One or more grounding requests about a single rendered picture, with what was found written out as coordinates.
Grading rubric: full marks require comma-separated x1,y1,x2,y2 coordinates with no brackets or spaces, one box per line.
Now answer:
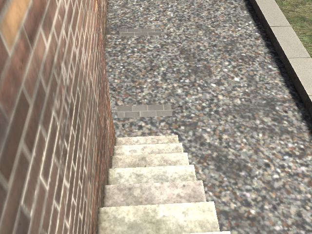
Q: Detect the stairs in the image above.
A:
97,135,231,234

